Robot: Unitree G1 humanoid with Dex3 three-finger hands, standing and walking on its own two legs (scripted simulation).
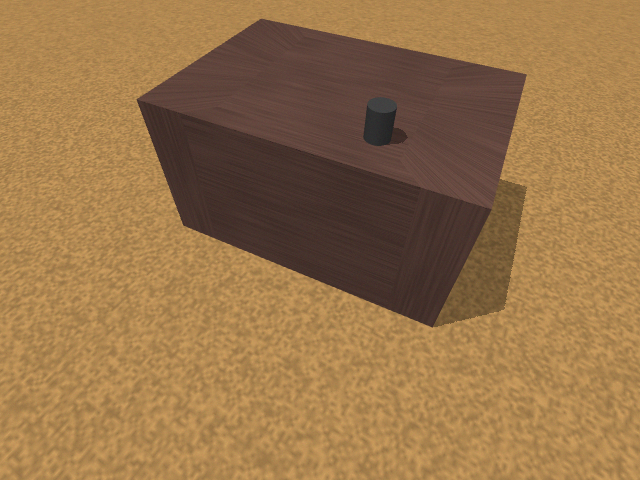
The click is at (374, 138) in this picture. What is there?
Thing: squat round
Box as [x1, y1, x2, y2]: [363, 97, 396, 145]
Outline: 376,97 370,99 367,103 363,137 367,142 371,144 382,145 390,140 396,104 388,98
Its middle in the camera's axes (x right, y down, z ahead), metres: +0.17 -0.32 +1.08
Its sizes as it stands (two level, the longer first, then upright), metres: 0.080 0.080 0.105
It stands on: a support 0.60 m high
